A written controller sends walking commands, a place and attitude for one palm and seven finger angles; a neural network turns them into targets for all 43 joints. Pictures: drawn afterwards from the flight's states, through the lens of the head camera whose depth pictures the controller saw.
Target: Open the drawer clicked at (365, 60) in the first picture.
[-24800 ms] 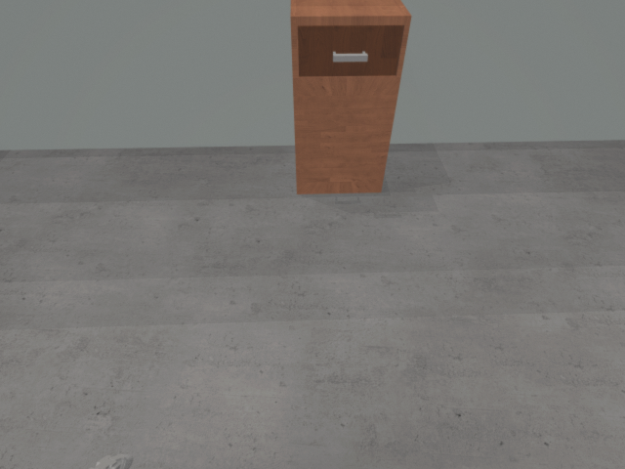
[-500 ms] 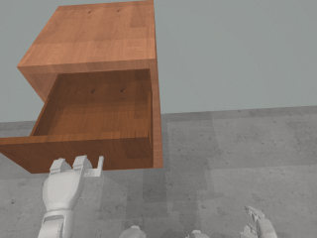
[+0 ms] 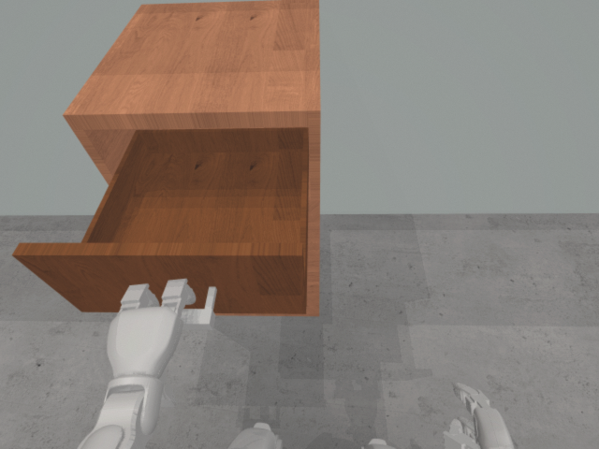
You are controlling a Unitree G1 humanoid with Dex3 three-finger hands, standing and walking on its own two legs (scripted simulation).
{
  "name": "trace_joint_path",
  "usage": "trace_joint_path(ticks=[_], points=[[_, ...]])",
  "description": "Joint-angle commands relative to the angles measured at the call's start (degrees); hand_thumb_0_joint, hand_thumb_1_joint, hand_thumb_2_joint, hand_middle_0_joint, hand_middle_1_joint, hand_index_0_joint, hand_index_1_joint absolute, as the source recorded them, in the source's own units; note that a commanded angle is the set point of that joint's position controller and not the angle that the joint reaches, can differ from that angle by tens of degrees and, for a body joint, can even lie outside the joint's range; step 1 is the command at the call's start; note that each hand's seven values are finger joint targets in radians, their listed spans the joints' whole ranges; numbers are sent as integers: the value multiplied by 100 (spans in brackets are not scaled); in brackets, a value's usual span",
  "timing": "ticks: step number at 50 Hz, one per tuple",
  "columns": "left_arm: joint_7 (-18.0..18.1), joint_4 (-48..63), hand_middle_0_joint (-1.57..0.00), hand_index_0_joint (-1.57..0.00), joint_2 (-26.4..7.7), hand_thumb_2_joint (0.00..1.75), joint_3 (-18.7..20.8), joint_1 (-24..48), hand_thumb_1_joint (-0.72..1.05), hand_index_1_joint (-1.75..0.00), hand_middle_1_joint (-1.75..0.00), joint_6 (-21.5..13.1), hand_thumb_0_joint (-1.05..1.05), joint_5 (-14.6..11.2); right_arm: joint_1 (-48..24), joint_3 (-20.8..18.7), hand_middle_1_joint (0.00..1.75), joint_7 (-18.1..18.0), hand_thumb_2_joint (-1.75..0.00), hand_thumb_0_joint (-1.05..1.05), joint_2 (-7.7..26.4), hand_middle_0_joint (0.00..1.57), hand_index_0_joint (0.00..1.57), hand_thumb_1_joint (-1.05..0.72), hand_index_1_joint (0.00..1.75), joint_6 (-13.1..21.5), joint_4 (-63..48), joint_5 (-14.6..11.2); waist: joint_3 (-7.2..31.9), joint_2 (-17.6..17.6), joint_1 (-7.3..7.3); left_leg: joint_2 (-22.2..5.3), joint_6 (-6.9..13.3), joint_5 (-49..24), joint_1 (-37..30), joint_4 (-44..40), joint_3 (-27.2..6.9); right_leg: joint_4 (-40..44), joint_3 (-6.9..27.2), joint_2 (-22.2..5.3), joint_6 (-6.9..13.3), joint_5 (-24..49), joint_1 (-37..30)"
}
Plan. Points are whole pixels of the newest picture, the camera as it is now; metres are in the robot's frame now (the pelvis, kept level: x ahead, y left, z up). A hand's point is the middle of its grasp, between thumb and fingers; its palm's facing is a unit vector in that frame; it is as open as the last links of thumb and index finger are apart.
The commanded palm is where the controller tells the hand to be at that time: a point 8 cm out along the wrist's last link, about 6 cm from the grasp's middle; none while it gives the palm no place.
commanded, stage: lift the hand off the handle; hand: left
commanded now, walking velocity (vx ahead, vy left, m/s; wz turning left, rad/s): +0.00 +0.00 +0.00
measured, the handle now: (171, 306) +0.30 +0.23 -0.01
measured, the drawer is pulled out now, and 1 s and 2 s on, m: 0.26 0.25 0.25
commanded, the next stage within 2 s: none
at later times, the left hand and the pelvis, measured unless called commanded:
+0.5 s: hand (158, 333) +0.26 +0.23 +0.00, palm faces +0.02 -0.08 -1.00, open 13.5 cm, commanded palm +0.24 +0.23 +0.06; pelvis +0.01 +0.00 +0.02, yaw -1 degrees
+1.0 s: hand (145, 322) +0.26 +0.23 +0.03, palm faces +0.00 -0.09 -1.00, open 13.5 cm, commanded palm +0.24 +0.23 +0.10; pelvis +0.03 +0.00 +0.03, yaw -1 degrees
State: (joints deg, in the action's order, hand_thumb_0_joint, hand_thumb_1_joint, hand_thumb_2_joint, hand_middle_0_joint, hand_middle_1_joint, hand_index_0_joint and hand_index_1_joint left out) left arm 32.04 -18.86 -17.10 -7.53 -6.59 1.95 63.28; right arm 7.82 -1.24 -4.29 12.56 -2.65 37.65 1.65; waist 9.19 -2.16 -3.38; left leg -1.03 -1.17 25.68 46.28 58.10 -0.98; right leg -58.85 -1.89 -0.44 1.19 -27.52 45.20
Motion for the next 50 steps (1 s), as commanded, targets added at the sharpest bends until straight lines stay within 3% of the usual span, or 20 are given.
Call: trace_joint_path(ticks=[1, 6, 8, 12, 16, 21, 25, 29, 32, 36, 40, 42, 43, 46, 50], points=[[45, 684, -30, -30, -1100, 30, 726, 1506, -50, -120, -120, 200, 0, -32, -348, -233, 30, -47, -90, 0, 622, 20, 20, -90, 30, 205, -754, -15, 1142, 286, 236, 303, 298, -560, -916, -736, 233, 1261, 87, 172, 40, 697, -462], [71, 1190, -30, -30, -1135, 30, 752, 1285, -50, -120, -120, 265, 0, -115, -400, -238, 30, -19, -90, 0, 623, 20, 20, -90, 30, 181, -857, -13, 1487, 94, 148, 302, 299, -914, -1326, -873, 236, 1293, 53, 204, 73, 1102, -820], [47, 1249, -30, -30, -1012, 30, 654, 1162, -50, -120, -120, 291, 0, -175, -432, -228, 30, -10, -90, 0, 620, 20, 20, -90, 30, 180, -894, -27, 1311, 221, 194, 305, 301, -881, -1317, -944, 224, 1382, 38, 208, 55, 1081, -873], [21, 1306, -30, -30, -1181, 30, 822, 1199, -50, -120, -120, 195, 0, -195, -460, -221, 30, -33, -90, 0, 620, 20, 20, -90, 30, 214, -909, -19, 1084, 261, 189, 300, 313, -779, -1317, -1036, 230, 1500, 66, 196, 49, 942, -921], [64, 1693, -30, -30, -1205, 30, 907, 941, -50, -120, -120, 81, 0, -179, -479, -225, 30, 15, -90, 0, 618, 20, 20, -90, 30, 241, -963, 18, 1337, 10, 112, 291, 289, -1084, -1588, -1080, 245, 1440, 41, 213, 88, 1244, -1041], [102, 1917, -30, -30, -1000, 30, 765, 581, -50, -120, -120, 125, 0, -192, -500, -246, 30, 126, -90, 0, 633, 20, 20, -90, 30, 252, -984, 27, 1199, -39, 169, 258, 256, -1229, -1739, -1162, 222, 1457, -35, 246, 105, 1360, -1008], [11, 1854, -30, -30, -1065, 30, 794, 564, -50, -120, -120, 311, 0, -221, -534, -247, 30, 138, -90, 0, 678, 20, 20, -90, 30, 228, -993, 6, 1020, 198, 185, 252, 274, -1215, -1747, -1280, 213, 1589, -26, 250, 91, 1421, -1173], [-158, 2022, -30, -30, -1095, 30, 784, 440, -50, -120, -120, 373, 0, -282, -579, -243, 30, 122, -90, 0, 654, 20, 20, -90, 30, 202, -1039, -30, 1027, 172, 111, 273, 286, -1286, -1876, -1393, 249, 1692, 14, 228, 72, 1567, -1394], [-239, 2301, -30, -30, -1134, 30, 787, 439, -50, -120, -120, 331, 0, -327, -623, -225, 30, 112, -90, 0, 640, 20, 20, -90, 30, 193, -1069, -24, 1054, 37, 108, 272, 281, -1440, -2056, -1446, 256, 1721, 16, 219, 78, 1722, -1488], [-347, 2313, -30, -30, -1141, 30, 816, 263, -50, -120, -120, 261, 0, -313, -665, -195, 30, 131, -90, 0, 621, 20, 20, -90, 30, 200, -1075, -10, 845, 176, 86, 263, 271, -1493, -2109, -1536, 236, 1798, 7, 221, 69, 1763, -1524], [-444, 2581, -30, -30, -998, 30, 644, 342, -50, -120, -120, 219, 0, -314, -688, -212, 30, 172, -90, 0, 615, 20, 20, -90, 30, 199, -1089, 0, 925, -60, 105, 255, 257, -1707, -2337, -1592, 236, 1836, 0, 225, 94, 1938, -1606], [-488, 2658, -30, -30, -976, 30, 646, 28, -50, -120, -120, 213, 0, -351, -713, -218, 30, 192, -90, 0, 588, 20, 20, -90, 30, 210, -1118, -12, 936, -6, 57, 254, 269, -1779, -2402, -1609, 246, 1862, 0, 219, 82, 2043, -1690], [-511, 2658, -30, -30, -1069, 30, 722, 87, -50, -120, -120, 215, 0, -359, -711, -198, 30, 188, -90, 0, 602, 20, 20, -90, 30, 201, -1114, -4, 932, 192, 64, 264, 272, -1751, -2361, -1614, 240, 1880, 19, 213, 61, 2068, -1731], [-599, 2600, -30, -30, -1193, 30, 840, 165, -50, -120, -120, 228, 0, -344, -770, -173, 30, 168, -90, 0, 603, 20, 20, -90, 30, 179, -1071, -8, 770, 294, 64, 278, 267, -1702, -2309, -1664, 253, 1954, 63, 187, 35, 2151, -1791], [-719, 2768, -30, -30, -1210, 30, 879, 25, -50, -120, -120, 209, 0, -398, -777, -199, 30, 172, -90, 0, 598, 20, 20, -90, 30, 188, -1091, -17, 863, 200, 9, 270, 266, -1883, -2454, -1728, 267, 2008, 59, 176, 49, 2396, -2008]])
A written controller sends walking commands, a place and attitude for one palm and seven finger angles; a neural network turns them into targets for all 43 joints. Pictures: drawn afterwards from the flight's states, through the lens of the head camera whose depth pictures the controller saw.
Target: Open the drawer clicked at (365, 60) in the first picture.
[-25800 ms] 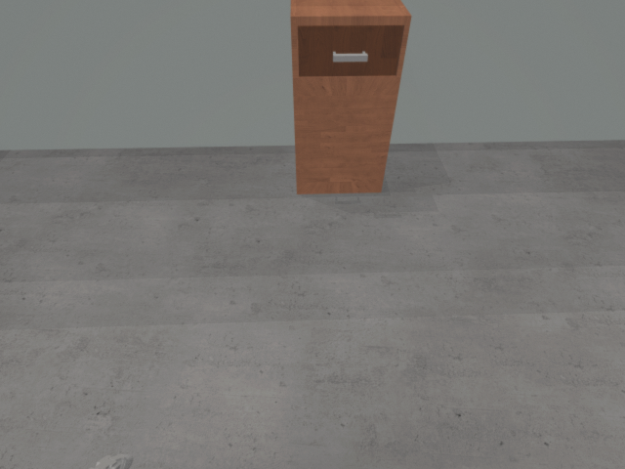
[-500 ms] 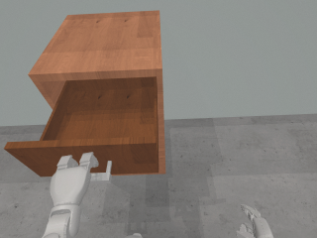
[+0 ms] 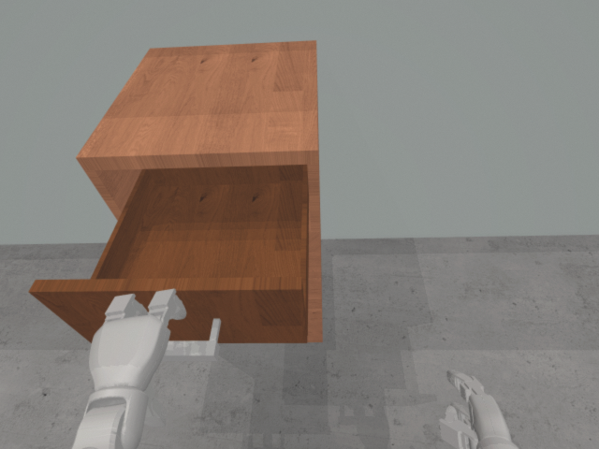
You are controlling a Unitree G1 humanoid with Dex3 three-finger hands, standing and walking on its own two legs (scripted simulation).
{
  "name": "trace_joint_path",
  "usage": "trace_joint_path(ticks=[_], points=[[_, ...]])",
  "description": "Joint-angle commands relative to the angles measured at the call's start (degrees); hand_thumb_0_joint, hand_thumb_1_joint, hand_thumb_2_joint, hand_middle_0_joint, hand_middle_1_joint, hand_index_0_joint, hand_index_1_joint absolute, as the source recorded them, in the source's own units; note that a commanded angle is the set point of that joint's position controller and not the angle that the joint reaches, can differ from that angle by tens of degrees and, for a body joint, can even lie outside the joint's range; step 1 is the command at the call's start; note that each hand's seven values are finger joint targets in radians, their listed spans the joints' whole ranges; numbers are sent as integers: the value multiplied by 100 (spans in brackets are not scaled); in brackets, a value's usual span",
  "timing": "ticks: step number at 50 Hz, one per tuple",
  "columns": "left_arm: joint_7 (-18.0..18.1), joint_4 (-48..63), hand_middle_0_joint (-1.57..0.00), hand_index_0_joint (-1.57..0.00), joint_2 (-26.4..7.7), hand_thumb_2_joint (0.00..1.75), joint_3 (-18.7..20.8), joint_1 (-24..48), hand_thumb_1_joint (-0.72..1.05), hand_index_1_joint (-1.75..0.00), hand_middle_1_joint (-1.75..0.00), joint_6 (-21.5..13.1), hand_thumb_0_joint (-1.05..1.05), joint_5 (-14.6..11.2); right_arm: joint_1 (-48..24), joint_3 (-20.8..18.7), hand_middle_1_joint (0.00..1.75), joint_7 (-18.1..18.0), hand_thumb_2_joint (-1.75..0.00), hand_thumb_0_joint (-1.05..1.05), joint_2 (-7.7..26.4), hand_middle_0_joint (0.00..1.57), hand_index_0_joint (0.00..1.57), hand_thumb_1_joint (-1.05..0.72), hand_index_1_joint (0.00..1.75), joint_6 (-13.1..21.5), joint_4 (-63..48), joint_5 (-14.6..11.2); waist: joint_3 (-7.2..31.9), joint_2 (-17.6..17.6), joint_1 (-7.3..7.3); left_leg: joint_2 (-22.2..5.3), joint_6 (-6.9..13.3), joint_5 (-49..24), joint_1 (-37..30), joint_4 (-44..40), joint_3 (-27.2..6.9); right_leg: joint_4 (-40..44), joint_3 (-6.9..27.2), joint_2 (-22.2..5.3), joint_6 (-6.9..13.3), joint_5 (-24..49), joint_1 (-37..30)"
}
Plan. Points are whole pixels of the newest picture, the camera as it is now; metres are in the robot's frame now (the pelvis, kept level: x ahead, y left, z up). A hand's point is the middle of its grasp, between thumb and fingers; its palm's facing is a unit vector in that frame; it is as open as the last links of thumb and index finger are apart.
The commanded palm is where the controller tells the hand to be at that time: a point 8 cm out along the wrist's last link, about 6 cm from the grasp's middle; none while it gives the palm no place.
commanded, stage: lift the hand off the handle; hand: left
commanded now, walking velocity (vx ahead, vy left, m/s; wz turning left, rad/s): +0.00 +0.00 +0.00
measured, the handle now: (177, 338) +0.27 +0.23 -0.04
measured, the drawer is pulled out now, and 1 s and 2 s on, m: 0.25 0.25 0.25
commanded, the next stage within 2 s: draw the hand back to the body in 1.32 s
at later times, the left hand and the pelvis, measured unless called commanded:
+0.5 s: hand (142, 347) +0.22 +0.23 +0.04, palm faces +0.03 -0.10 -0.99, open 13.7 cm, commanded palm +0.20 +0.23 +0.10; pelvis +0.00 +0.00 +0.01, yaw +0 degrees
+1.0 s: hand (130, 332) +0.23 +0.23 +0.08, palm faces +0.06 -0.12 -0.99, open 13.9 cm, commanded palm +0.21 +0.23 +0.14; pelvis +0.01 +0.00 +0.02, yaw +0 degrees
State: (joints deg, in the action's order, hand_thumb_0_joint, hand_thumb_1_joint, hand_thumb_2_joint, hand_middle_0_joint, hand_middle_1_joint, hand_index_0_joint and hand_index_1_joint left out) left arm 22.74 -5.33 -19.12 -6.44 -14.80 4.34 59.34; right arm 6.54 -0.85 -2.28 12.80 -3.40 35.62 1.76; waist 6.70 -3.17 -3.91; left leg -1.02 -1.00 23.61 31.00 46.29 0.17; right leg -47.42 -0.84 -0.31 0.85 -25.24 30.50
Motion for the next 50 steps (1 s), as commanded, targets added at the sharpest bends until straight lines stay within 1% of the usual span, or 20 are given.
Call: trace_joint_path(ticks=[1, 5, 7, 10, 13, 15, 16, 17, 20, 21, 26, 27, 32, 35, 36, 38, 42, 45, 48, 50], points=[[194, 1495, -30, -30, -1083, 30, 840, 784, -50, -120, -120, -53, 0, -16, -668, -219, 30, -27, -90, 0, 558, 20, 20, -90, 30, 258, -911, -26, 1131, 360, 24, 278, 249, -1675, -937, -566, 157, 863, -30, 160, 70, 2163, -568], [184, 1850, -30, -30, -1023, 30, 820, 491, -50, -120, -120, -118, 0, -36, -676, -234, 30, 15, -90, 0, 537, 20, 20, -90, 30, 265, -932, -10, 1202, 26, 3, 264, 222, -1986, -1097, -586, 148, 843, -61, 170, 114, 2362, -644], [150, 1952, -30, -30, -832, 30, 651, 252, -50, -120, -120, -94, 0, -59, -664, -234, 30, 71, -90, 0, 521, 20, 20, -90, 30, 267, -970, -12, 1061, 151, 30, 243, 231, -2007, -1101, -589, 142, 852, -103, 172, 94, 2406, -592], [76, 1853, -30, -30, -886, 30, 683, 391, -50, -120, -120, 20, 0, -58, -718, -219, 30, 81, -90, 0, 559, 20, 20, -90, 30, 215, -954, -33, 892, 278, 71, 236, 217, -1838, -1050, -697, 126, 956, -90, 183, 91, 2213, -599], [-48, 1943, -30, -30, -824, 30, 535, 422, -50, -120, -120, 117, 0, -52, -754, -199, 30, 100, -90, 0, 548, 20, 20, -90, 30, 207, -1009, -55, 863, 382, 25, 239, 234, -1713, -1109, -794, 123, 1026, -104, 171, 70, 2036, -616], [-118, 2032, -30, -30, -1023, 30, 685, 500, -50, -120, -120, 135, 0, -100, -774, -194, 30, 68, -90, 0, 570, 20, 20, -90, 30, 195, -1001, -63, 913, 285, 3, 242, 230, -1757, -1170, -854, 133, 1083, -55, 165, 87, 2105, -786], [-156, 2098, -30, -30, -1000, 30, 649, 403, -50, -120, -120, 145, 0, -119, -788, -168, 30, 69, -90, 0, 534, 20, 20, -90, 30, 208, -1049, -60, 932, 334, -50, 261, 246, -1723, -1184, -860, 142, 1095, -42, 132, 62, 2126, -830], [-188, 2026, -30, -30, -1059, 30, 678, 558, -50, -120, -120, 142, 0, -100, -807, -169, 30, 51, -90, 0, 534, 20, 20, -90, 30, 194, -1004, -76, 768, 329, 0, 256, 250, -1673, -1185, -886, 142, 1135, -52, 149, 66, 2024, -750], [-257, 2108, -30, -30, -1101, 30, 693, 709, -50, -120, -120, 118, 0, -91, -823, -144, 30, 43, -90, 0, 535, 20, 20, -90, 30, 192, -1019, -70, 704, 159, -25, 245, 235, -1640, -1259, -984, 123, 1223, -63, 149, 90, 1857, -764], [-290, 2055, -30, -30, -1076, 30, 666, 722, -50, -120, -120, 106, 0, -112, -789, -125, 30, 45, -90, 0, 519, 20, 20, -90, 30, 212, -1005, -68, 668, 269, -21, 250, 251, -1591, -1259, -997, 114, 1227, -73, 140, 74, 1806, -764], [-398, 2317, -30, -30, -1068, 30, 681, 747, -50, -120, -120, 1, 0, -220, -784, -148, 30, 53, -90, 0, 513, 20, 20, -90, 30, 255, -1034, -92, 809, 185, -47, 248, 250, -1742, -1441, -1065, 121, 1301, -65, 134, 77, 1919, -922], [-415, 2273, -30, -30, -1084, 30, 697, 714, -50, -120, -120, -10, 0, -228, -809, -158, 30, 50, -90, 0, 508, 20, 20, -90, 30, 258, -1016, -100, 680, 137, -43, 242, 244, -1729, -1438, -1097, 124, 1336, -81, 151, 83, 1872, -887], [-542, 1987, -30, -30, -1200, 30, 754, 815, -50, -120, -120, 112, 0, -216, -823, -119, 30, 48, -90, 0, 537, 20, 20, -90, 30, 235, -977, -129, 442, 369, -57, 252, 247, -1561, -1351, -1227, 141, 1492, -62, 141, 58, 1725, -931], [-648, 2123, -30, -30, -1320, 30, 837, 862, -50, -120, -120, 179, 0, -245, -864, -115, 30, 36, -90, 0, 550, 20, 20, -90, 30, 220, -1018, -148, 680, 265, -121, 252, 237, -1747, -1479, -1301, 162, 1539, -31, 120, 74, 1947, -1200], [-697, 2169, -30, -30, -1173, 30, 699, 783, -50, -120, -120, 192, 0, -280, -857, -105, 30, 49, -90, 0, 525, 20, 20, -90, 30, 233, -1034, -152, 732, 276, -126, 261, 252, -1744, -1534, -1309, 177, 1541, -40, 102, 51, 1961, -1227], [-760, 2292, -30, -30, -1317, 30, 831, 779, -50, -120, -120, 143, 0, -343, -860, -113, 30, 38, -90, 0, 547, 20, 20, -90, 30, 239, -1034, -161, 711, 349, -141, 260, 266, -1858, -1553, -1332, 183, 1577, -20, 103, 43, 2159, -1315], [-844, 2457, -30, -30, -1299, 30, 874, 464, -50, -120, -120, 84, 0, -412, -865, -100, 30, 64, -90, 0, 532, 20, 20, -90, 30, 252, -1085, -159, 590, 295, -171, 254, 261, -1942, -1587, -1414, 176, 1636, -52, 97, 52, 2245, -1400], [-874, 2557, -30, -30, -1376, 30, 941, 643, -50, -120, -120, 62, 0, -407, -891, -92, 30, 83, -90, 0, 558, 20, 20, -90, 30, 239, -1091, -167, 438, 263, -124, 230, 238, -1906, -1619, -1469, 173, 1735, -52, 101, 65, 2109, -1335], [-889, 2868, -30, -30, -1204, 30, 757, 559, -50, -120, -120, 22, 0, -409, -847, -102, 30, 124, -90, 0, 531, 20, 20, -90, 30, 258, -1138, -166, 628, 110, -132, 231, 255, -2045, -1802, -1475, 181, 1709, -108, 97, 66, 2168, -1361], [-907, 2852, -30, -30, -1266, 30, 822, 603, -50, -120, -120, 51, 0, -438, -897, -94, 30, 134, -90, 0, 545, 20, 20, -90, 30, 256, -1147, -184, 510, 116, -113, 218, 231, -2024, -1784, -1520, 153, 1767, -104, 108, 85, 2082, -1362]])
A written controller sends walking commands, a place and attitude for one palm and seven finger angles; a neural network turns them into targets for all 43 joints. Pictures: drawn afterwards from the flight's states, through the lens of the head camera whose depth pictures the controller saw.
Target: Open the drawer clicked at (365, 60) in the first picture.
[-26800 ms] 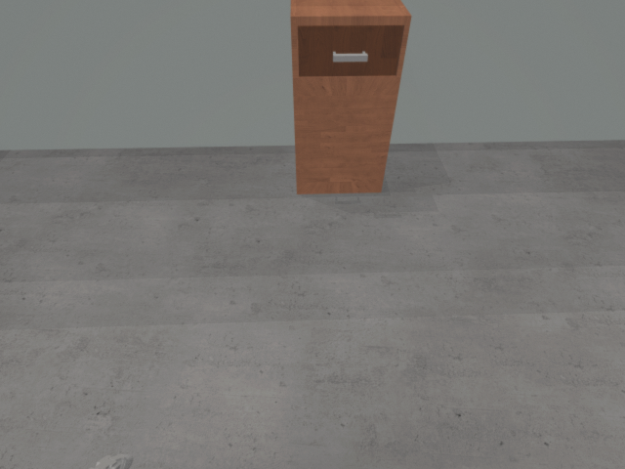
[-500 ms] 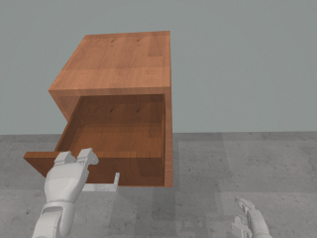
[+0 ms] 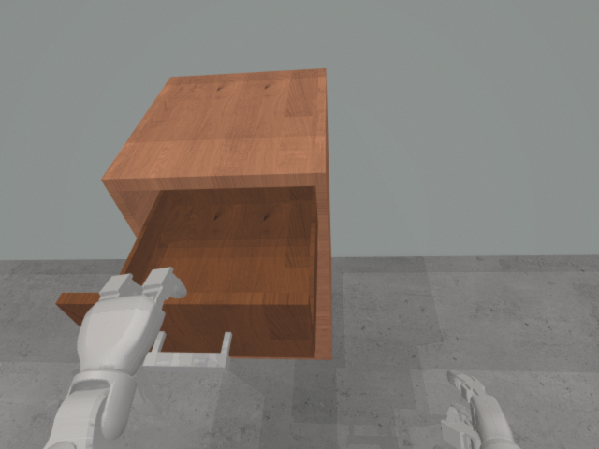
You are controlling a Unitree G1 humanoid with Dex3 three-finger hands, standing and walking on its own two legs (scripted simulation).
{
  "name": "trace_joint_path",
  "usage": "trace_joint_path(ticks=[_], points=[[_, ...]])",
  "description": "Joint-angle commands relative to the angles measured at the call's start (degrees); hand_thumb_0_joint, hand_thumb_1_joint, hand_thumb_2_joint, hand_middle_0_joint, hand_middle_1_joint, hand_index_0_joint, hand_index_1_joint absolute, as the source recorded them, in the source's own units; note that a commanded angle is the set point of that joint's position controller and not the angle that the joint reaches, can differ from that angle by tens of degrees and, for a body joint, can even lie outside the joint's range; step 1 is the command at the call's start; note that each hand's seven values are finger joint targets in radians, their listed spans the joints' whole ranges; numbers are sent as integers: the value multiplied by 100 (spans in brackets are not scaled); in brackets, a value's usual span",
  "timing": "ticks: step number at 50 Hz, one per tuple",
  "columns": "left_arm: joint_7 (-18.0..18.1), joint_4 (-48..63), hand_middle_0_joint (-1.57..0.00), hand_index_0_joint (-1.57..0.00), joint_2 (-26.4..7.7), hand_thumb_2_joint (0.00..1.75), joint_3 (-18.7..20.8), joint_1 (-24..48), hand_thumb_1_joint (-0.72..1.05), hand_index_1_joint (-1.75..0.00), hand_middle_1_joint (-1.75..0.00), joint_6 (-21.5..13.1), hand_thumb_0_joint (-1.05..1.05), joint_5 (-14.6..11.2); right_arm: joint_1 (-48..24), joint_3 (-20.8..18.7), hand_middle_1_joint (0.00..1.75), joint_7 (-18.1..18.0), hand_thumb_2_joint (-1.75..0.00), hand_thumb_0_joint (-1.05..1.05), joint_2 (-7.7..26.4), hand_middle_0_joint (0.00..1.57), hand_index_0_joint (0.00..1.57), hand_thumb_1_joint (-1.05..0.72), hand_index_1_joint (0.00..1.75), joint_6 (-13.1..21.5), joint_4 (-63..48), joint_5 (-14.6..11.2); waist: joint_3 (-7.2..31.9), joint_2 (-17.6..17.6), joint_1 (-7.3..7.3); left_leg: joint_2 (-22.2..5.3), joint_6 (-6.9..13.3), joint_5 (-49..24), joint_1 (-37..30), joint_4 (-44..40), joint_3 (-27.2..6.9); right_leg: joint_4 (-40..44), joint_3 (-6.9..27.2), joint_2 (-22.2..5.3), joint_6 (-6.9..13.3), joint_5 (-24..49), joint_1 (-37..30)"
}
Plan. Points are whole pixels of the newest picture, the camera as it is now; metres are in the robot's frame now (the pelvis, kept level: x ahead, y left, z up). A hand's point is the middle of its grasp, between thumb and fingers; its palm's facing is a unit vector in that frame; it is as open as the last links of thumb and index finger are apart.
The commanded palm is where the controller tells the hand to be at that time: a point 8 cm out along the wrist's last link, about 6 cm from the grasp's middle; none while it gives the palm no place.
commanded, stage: lift the hand off the handle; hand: left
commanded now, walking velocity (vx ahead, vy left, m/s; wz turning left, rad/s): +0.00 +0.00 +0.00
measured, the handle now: (190, 349) +0.27 +0.23 -0.06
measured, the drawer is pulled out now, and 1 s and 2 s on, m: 0.25 0.25 0.25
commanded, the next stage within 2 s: draw the hand back to the body in 0.32 s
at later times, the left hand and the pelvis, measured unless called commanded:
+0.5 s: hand (146, 339) +0.22 +0.23 +0.07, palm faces +0.03 -0.14 -0.99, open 13.9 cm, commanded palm +0.20 +0.23 +0.14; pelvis +0.01 +0.00 +0.01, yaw +0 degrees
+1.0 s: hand (103, 340) +0.20 +0.26 +0.11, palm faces +0.08 -0.09 -0.99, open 13.9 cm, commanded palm +0.17 +0.26 +0.16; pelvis +0.01 +0.01 +0.01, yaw +0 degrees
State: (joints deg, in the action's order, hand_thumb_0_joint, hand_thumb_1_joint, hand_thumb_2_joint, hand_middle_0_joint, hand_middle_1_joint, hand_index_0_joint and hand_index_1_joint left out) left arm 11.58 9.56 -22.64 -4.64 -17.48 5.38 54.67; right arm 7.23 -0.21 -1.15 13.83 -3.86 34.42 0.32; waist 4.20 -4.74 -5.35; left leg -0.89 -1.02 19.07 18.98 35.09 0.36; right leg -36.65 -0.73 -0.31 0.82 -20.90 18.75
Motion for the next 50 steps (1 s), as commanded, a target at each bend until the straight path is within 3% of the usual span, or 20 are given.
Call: trace_joint_path(ticks=[1, 3, 5, 6, 9, 16, 18, 22, 24, 25, 26, 28, 34, 38, 40, 42, 45, 46, 49, 50], points=[[199, 1442, -30, -30, -911, 30, 614, 903, -50, -120, -120, -72, 0, 36, -911, -157, 30, 29, -90, 0, 432, 20, 20, -90, 30, 323, -1026, -30, 817, 292, 28, 192, 256, -1568, -640, -394, 145, 685, -124, 95, 73, 1644, -163], [176, 1299, -30, -30, -1042, 30, 735, 874, -50, -120, -120, -39, 0, 45, -934, -148, 30, 10, -90, 0, 446, 20, 20, -90, 30, 288, -998, -34, 708, 524, 22, 205, 255, -1528, -576, -429, 153, 730, -133, 103, 53, 1643, -186], [153, 1431, -30, -30, -1067, 30, 775, 966, -50, -120, -120, -18, 0, 45, -995, -142, 30, 20, -90, 0, 439, 20, 20, -90, 30, 299, -1031, -47, 767, 450, 10, 182, 244, -1573, -652, -457, 135, 769, -107, 99, 79, 1654, -253], [116, 1442, -30, -30, -911, 30, 592, 910, -50, -120, -120, -6, 0, 32, -964, -127, 30, 29, -90, 0, 423, 20, 20, -90, 30, 310, -1054, -53, 751, 348, 13, 196, 256, -1558, -663, -466, 148, 756, -146, 81, 65, 1611, -223], [47, 1424, -30, -30, -1122, 30, 734, 1147, -50, -120, -120, 39, 0, 6, -995, -116, 30, 11, -90, 0, 446, 20, 20, -90, 30, 276, -1023, -71, 735, 367, 23, 189, 248, -1551, -710, -544, 148, 831, -132, 78, 57, 1603, -299], [-213, 1427, -30, -30, -834, 30, 535, 479, -50, -120, -120, 134, 0, -128, -973, -82, 30, 104, -90, 0, 441, 20, 20, -90, 30, 247, -1113, -95, 778, 384, -17, 162, 247, -1878, -736, -588, 165, 846, -183, 78, 63, 2033, -535], [-236, 1543, -30, -30, -854, 30, 522, 588, -50, -120, -120, 100, 0, -111, -968, -100, 30, 126, -90, 0, 461, 20, 20, -90, 30, 210, -1121, -80, 685, 474, 7, 153, 249, -1908, -730, -603, 170, 874, -189, 93, 58, 2071, -493], [-120, 1821, -30, -30, -1302, 30, 1005, 504, -50, -120, -120, -27, 0, -28, -984, -73, 30, 125, -90, 0, 438, 20, 20, -90, 30, 214, -1162, -56, 802, 420, -67, 136, 252, -1899, -781, -561, 181, 873, -130, 46, 84, 2157, -583], [-52, 1915, -30, -30, -1321, 30, 1087, 418, -50, -120, -120, -83, 0, -15, -984, -82, 30, 114, -90, 0, 435, 20, 20, -90, 30, 187, -1175, -48, 805, 408, -71, 148, 243, -1885, -771, -540, 203, 875, -121, 37, 72, 2165, -566], [-18, 1947, -30, -30, -1425, 30, 1226, 383, -50, -120, -120, -82, 0, -41, -1037, -73, 30, 109, -90, 0, 439, 20, 20, -90, 30, 202, -1182, -58, 763, 234, -77, 132, 225, -1822, -780, -554, 174, 916, -90, 54, 102, 2039, -556], [1, 2003, -30, -30, -1319, 30, 1122, 491, -50, -120, -120, -120, 0, -50, -981, -81, 30, 105, -90, 0, 433, 20, 20, -90, 30, 204, -1158, -59, 759, 59, -42, 134, 230, -1848, -800, -537, 173, 895, -131, 63, 110, 1986, -492], [4, 1943, -30, -30, -1317, 30, 1171, 316, -50, -120, -120, -152, 0, -161, -965, -118, 30, 91, -90, 0, 450, 20, 20, -90, 30, 220, -1153, -67, 698, 110, -29, 118, 236, -1880, -819, -531, 161, 916, -153, 65, 93, 2026, -472], [-227, 1887, -30, -30, -1287, 30, 1098, 115, -50, -120, -120, -115, 0, -366, -988, -110, 30, 64, -90, 0, 509, 20, 20, -90, 30, 229, -1203, -102, 565, 481, 38, 114, 258, -1783, -780, -571, 153, 989, -178, 16, 5, 2032, -452], [-333, 2233, -30, -30, -1346, 30, 1095, -6, -50, -120, -120, -236, 0, -392, -943, -115, 30, 69, -90, 0, 510, 20, 20, -90, 30, 244, -1259, -74, 647, 202, 2, 102, 262, -1868, -868, -590, 111, 995, -221, 41, 45, 1906, -453], [-286, 2429, -30, -30, -1535, 30, 1337, -135, -50, -120, -120, -269, 0, -381, -992, -76, 30, 81, -90, 0, 510, 20, 20, -90, 30, 265, -1304, -79, 744, 81, -30, 69, 225, -1950, -893, -580, 86, 963, -206, 22, 76, 1927, -520], [-256, 2496, -30, -30, -1423, 30, 1303, -347, -50, -120, -120, -317, 0, -350, -894, -87, 30, 108, -90, 0, 473, 20, 20, -90, 30, 236, -1318, -61, 679, 197, -48, 48, 237, -1989, -883, -559, 101, 955, -260, 17, 67, 1915, -451], [-139, 2499, -30, -30, -1773, 30, 1755, -459, -50, -120, -120, -282, 0, -344, -982, -81, 30, 111, -90, 0, 515, 20, 20, -90, 30, 198, -1320, -87, 612, 127, -93, 10, 188, -1953, -809, -567, 74, 956, -207, 42, 104, 1883, -491], [-137, 2483, -30, -30, -1571, 30, 1603, -532, -50, -120, -120, -265, 0, -332, -897, -78, 30, 126, -90, 0, 476, 20, 20, -90, 30, 177, -1332, -77, 600, 169, -104, 36, 200, -1924, -748, -567, 82, 934, -271, 43, 92, 1844, -472], [-140, 2406, -30, -30, -1638, 30, 1730, -646, -50, -120, -120, -198, 0, -431, -911, -103, 30, 125, -90, 0, 506, 20, 20, -90, 30, 140, -1340, -122, 533, 313, -69, 9, 203, -1955, -761, -569, 90, 959, -261, 29, 51, 1940, -480], [-162, 2412, -30, -30, -1671, 30, 1773, -665, -50, -120, -120, -137, 0, -516, -1028, -79, 30, 125, -90, 0, 524, 20, 20, -90, 30, 145, -1356, -164, 482, 75, -53, 4, 174, -1844, -760, -608, 65, 980, -220, 42, 74, 1828, -492]])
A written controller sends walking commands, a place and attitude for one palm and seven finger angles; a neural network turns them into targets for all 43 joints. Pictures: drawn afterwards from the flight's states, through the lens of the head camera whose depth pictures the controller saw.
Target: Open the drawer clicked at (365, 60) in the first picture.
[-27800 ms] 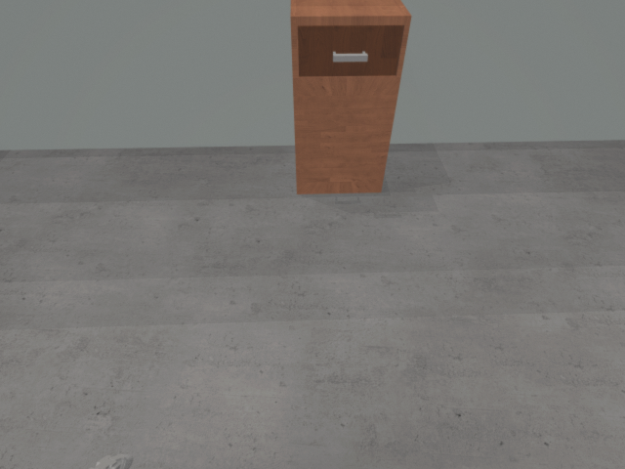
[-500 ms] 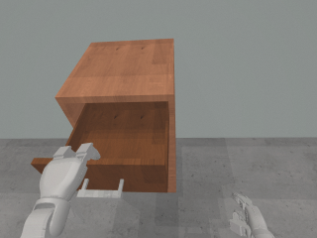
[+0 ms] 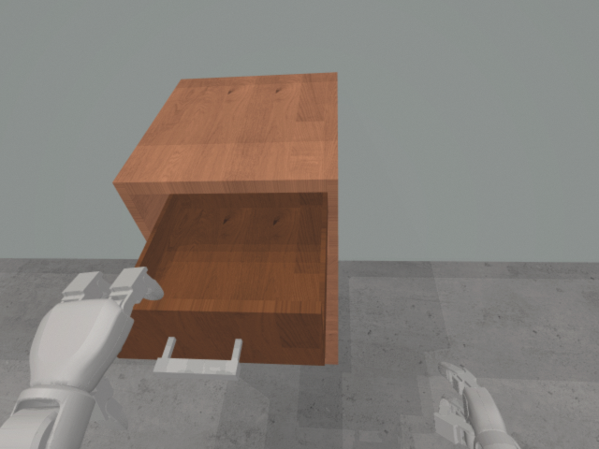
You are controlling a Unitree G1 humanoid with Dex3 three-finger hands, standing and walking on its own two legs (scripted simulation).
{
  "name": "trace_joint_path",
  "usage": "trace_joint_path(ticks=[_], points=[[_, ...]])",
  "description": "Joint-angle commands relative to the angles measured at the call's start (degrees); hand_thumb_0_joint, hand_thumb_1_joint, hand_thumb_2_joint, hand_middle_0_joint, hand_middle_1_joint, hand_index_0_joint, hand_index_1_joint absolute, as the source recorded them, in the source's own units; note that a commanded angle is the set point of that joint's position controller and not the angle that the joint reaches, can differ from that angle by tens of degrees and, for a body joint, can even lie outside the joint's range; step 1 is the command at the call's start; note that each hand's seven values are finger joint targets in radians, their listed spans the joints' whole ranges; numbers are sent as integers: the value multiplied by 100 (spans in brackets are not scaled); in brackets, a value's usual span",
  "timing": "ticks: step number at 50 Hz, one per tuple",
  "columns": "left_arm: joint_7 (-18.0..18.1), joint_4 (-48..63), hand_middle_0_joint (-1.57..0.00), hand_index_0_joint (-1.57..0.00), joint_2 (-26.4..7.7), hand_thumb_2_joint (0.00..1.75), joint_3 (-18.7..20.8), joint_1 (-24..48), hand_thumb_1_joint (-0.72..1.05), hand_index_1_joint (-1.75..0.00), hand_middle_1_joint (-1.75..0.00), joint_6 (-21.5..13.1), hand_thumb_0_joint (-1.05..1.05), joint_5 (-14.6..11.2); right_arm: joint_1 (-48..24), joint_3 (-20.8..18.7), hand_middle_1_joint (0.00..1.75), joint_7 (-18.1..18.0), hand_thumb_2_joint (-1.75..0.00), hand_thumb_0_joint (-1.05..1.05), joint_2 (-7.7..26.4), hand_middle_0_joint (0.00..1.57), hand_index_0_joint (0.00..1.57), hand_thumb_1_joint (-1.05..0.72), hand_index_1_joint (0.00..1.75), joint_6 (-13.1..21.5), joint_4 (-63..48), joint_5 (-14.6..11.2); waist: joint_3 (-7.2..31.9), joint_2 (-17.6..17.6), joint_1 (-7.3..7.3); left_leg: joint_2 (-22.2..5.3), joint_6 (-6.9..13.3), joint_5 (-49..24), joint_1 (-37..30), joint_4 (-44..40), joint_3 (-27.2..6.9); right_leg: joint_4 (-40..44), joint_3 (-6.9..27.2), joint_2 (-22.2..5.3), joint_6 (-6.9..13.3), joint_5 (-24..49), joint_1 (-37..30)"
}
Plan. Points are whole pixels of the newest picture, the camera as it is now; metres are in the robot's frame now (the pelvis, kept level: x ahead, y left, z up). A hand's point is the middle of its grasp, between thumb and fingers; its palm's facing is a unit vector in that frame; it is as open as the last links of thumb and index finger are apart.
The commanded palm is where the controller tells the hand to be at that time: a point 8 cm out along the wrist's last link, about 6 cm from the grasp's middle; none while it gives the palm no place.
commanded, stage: draw the hand back to the body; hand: left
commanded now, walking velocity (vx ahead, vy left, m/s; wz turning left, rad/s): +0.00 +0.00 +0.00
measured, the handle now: (201, 356) +0.26 +0.22 -0.07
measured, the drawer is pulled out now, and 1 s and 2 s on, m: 0.25 0.25 0.25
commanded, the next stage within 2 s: step back with the hand held close in 1.02 s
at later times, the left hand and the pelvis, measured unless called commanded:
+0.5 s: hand (118, 320) +0.20 +0.22 +0.15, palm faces +0.37 -0.84 -0.39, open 11.5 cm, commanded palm +0.15 +0.26 +0.18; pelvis +0.01 -0.01 +0.01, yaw +1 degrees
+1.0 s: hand (98, 341) +0.17 +0.23 +0.16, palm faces +0.42 -0.82 -0.38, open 7.7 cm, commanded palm +0.12 +0.27 +0.18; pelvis +0.00 -0.02 +0.01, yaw +1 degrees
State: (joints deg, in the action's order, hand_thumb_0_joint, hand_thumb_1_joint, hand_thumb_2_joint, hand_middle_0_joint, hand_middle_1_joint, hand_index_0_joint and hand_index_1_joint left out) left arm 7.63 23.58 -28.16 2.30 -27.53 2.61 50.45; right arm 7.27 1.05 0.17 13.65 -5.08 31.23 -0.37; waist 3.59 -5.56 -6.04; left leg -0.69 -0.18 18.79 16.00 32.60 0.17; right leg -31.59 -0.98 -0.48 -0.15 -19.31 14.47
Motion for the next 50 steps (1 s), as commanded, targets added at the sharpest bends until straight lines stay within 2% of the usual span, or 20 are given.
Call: trace_joint_path(ticks=[1, 2, 3, 4, 5, 7, 9, 10, 13, 16, 19, 21, 24, 27, 35, 39, 41, 45, 47, 50], points=[[175, 1039, -30, -30, -964, 30, 870, 425, -50, -120, -120, 166, 0, -106, -918, -196, 30, -8, -90, 0, 520, 20, 20, -90, 30, 260, -1053, -77, 579, 195, 30, 2, 120, -1772, -457, -384, 83, 481, -264, 61, 149, 1573, -50], [15, 973, -30, -30, 1176, 32, 478, 967, -47, -118, -118, -282, 0, -4386, -478, -152, 30, -181, -90, 0, 105, 20, 20, -90, 30, 704, -1295, -205, 114, 809, 684, -132, 260, -1406, -1157, -445, -5, 540, -335, 105, 127, 1420, -144], [39, 681, -29, -29, 572, 33, 773, 613, -43, -115, -115, -512, 0, -4571, -447, -127, 30, -306, -90, 0, 285, 20, 20, -90, 30, 968, -1122, -162, 137, 730, 527, -187, 246, -1291, -1216, -497, 5, 584, -296, 86, 100, 1223, -129], [67, 763, -29, -29, 504, 34, 838, 522, -40, -113, -113, -606, 0, -4595, -508, -80, 30, -356, -90, 0, 260, 20, 20, -90, 30, 1083, -1108, -148, 70, 531, 467, -166, 212, -1220, -1176, -574, -21, 590, -292, 55, 105, 1079, -144], [107, 1092, -29, -29, 243, 36, 1178, 423, -36, -111, -111, -698, 0, -4928, -485, -64, 30, -451, -90, 0, 324, 20, 20, -90, 30, 1151, -1075, -120, 134, 737, 397, -145, 178, -1320, -1133, -674, -92, 662, -324, 5, 97, 1149, -299], [189, 1713, -29, -29, 7, 39, 1394, 622, -29, -107, -107, -916, 0, -5058, -403, -57, 30, -560, -90, 0, 320, 20, 20, -90, 30, 1383, -1046, -43, 526, 724, 329, -123, 167, -1774, -1221, -715, -58, 622, -304, -94, 73, 1620, -625], [198, 1985, -28, -28, 67, 42, 1388, 472, -22, -102, -102, -985, 0, -5142, -388, -37, 30, -571, -90, 0, 289, 20, 20, -90, 30, 1536, -983, -6, 466, 471, 296, -108, 132, -2066, -1182, -753, -27, 624, -315, -130, 75, 1864, -694], [227, 1922, -28, -28, -125, 43, 1614, 395, -18, -100, -100, -970, 0, -5145, -414, -38, 30, -575, -90, 0, 308, 20, 20, -90, 30, 1592, -831, 8, 304, -46, 262, -100, 87, -2079, -1091, -786, -19, 686, -275, -137, 116, 1811, -707], [168, 1706, -27, -27, 169, 48, 1491, 316, -8, -93, -93, -980, 0, -5222, -302, -1, 30, -518, -90, 0, 271, 20, 20, -90, 30, 1645, -701, 16, -182, -283, 319, -86, 42, -2117, -967, -843, -36, 813, -344, -100, 137, 1906, -577], [87, 1371, -26, -26, 259, 52, 1594, 120, 2, -86, -86, -1004, 0, -5279, -312, -68, 30, -475, -90, 0, 267, 20, 20, -90, 30, 1625, -620, 5, -324, 15, 326, -111, 29, -2095, -927, -881, -33, 915, -374, -68, 121, 1973, -620], [9, 1367, -25, -25, 270, 57, 1683, -56, 13, -80, -80, -1054, 0, -5351, -395, -144, 30, -455, -90, 0, 286, 20, 20, -90, 30, 1572, -654, -12, -31, 500, 297, -118, 85, -2231, -1036, -852, 9, 907, -349, -86, 73, 2253, -773], [-44, 1263, -25, -25, 367, 60, 1647, -288, 20, -75, -75, -1066, 0, -5375, -423, -185, 30, -439, -90, 0, 302, 20, 20, -90, 30, 1527, -622, -22, 45, 486, 298, -107, 91, -2304, -1076, -841, 57, 954, -342, -79, 58, 2383, -817], [-30, 1699, -24, -24, 155, 64, 1795, -163, 31, -68, -68, -1141, 0, -5364, -460, -225, 30, -447, -90, 0, 328, 20, 20, -90, 30, 1547, -647, -23, 405, 349, 290, -86, 104, -2421, -1236, -812, 86, 942, -298, -114, 47, 2516, -917], [14, 1795, -24, -24, 20, 69, 1921, -184, 41, -62, -62, -1149, 0, -5357, -458, -237, 30, -472, -90, 0, 322, 20, 20, -90, 30, 1557, -611, -29, 414, 303, 294, -80, 95, -2428, -1280, -822, 79, 980, -290, -107, 51, 2533, -903], [38, 1557, -22, -22, -15, 81, 2098, -92, 69, -43, -43, -1114, 0, -5395, -523, -244, 30, -530, -90, 0, 311, 20, 20, -90, 30, 1503, -533, -53, 0, 318, 298, -56, 82, -2149, -1254, -904, 71, 1169, -284, -77, 46, 2241, -704], [-17, 1335, -21, -21, 161, 87, 1927, -60, 83, -34, -34, -1105, 0, -5429, -556, -245, 30, -516, -90, 0, 338, 20, 20, -90, 30, 1442, -573, -72, -156, 658, 319, -86, 110, -1920, -1182, -966, 47, 1194, -288, -83, 3, 1977, -641], [-29, 1244, -20, -20, 192, 90, 1881, 13, 90, -30, -30, -1104, 0, -5418, -573, -232, 30, -520, -90, 0, 349, 20, 20, -90, 30, 1439, -540, -54, -298, 407, 331, -57, 106, -1723, -1169, -1000, 47, 1312, -263, -68, 19, 1719, -538], [9, 1549, -20, -20, -64, 90, 2058, 137, 90, -30, -30, -1150, 0, -5399, -609, -213, 30, -525, -90, 0, 327, 20, 20, -90, 30, 1504, -565, -37, -66, 147, 266, -30, 92, -1753, -1249, -1025, 27, 1305, -212, -89, 60, 1697, -683], [23, 1653, -20, -20, -50, 90, 2067, 45, 90, -30, -30, -1170, 0, -5409, -580, -206, 30, -517, -90, 0, 309, 20, 20, -90, 30, 1534, -589, -31, 104, 265, 261, -48, 98, -1842, -1293, -1015, 15, 1254, -232, -93, 57, 1800, -765], [20, 1633, -20, -20, -82, 90, 2109, 60, 90, -30, -30, -1136, 0, -5401, -617, -208, 30, -529, -90, 0, 301, 20, 20, -90, 30, 1541, -568, -27, 21, 171, 258, -37, 82, -1869, -1300, -1002, 55, 1321, -214, -81, 60, 1843, -738]])
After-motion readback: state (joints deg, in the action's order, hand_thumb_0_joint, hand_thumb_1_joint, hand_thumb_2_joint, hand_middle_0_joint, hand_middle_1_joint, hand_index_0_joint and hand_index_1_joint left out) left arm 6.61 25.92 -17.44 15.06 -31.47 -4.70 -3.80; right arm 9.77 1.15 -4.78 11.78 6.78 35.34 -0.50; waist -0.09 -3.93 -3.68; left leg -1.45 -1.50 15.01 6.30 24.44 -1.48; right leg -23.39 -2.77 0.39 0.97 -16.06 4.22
